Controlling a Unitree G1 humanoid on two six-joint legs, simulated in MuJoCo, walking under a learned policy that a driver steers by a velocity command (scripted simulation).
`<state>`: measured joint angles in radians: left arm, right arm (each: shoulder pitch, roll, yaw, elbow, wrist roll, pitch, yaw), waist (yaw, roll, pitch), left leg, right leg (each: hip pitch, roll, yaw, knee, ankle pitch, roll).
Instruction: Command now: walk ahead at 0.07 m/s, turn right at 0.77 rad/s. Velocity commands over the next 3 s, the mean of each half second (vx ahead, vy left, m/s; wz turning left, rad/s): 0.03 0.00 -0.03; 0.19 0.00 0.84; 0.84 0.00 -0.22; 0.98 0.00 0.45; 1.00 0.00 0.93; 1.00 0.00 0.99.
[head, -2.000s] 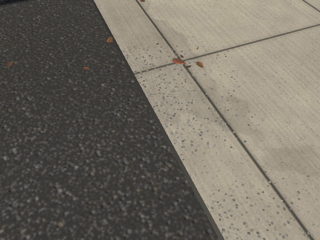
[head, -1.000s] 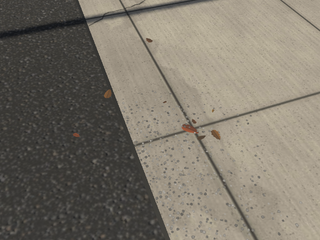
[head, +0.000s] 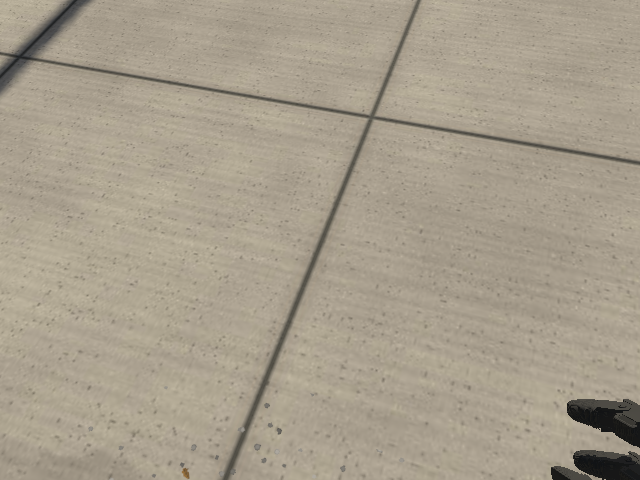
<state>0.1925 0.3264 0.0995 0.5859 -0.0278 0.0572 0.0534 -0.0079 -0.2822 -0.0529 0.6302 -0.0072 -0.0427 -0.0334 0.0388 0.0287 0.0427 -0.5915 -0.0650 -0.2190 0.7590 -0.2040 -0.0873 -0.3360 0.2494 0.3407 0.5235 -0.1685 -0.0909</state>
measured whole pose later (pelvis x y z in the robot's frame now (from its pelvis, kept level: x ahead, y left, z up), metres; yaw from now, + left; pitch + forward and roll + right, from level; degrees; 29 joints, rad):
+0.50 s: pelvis +0.04 +0.03 +0.00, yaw +3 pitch +2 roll -1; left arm 0.15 0.26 0.06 0.68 -0.01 0.00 0.02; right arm 0.24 -0.30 -0.08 0.64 0.04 0.05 -0.03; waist -0.04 0.05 0.05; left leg -0.40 -0.12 -0.25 0.53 -0.22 0.00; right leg -0.21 0.08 0.10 0.45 -0.26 -0.02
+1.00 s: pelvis +0.08 +0.12 -0.01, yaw +29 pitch +3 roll -1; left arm 0.30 0.39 0.11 0.76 -0.01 -0.03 -0.01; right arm 0.10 -0.32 -0.06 0.53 0.01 0.03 0.05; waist 0.06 -0.02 0.01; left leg -0.36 0.05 0.10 0.66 -0.36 0.06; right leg -0.07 -0.18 -0.29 0.55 -0.46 0.05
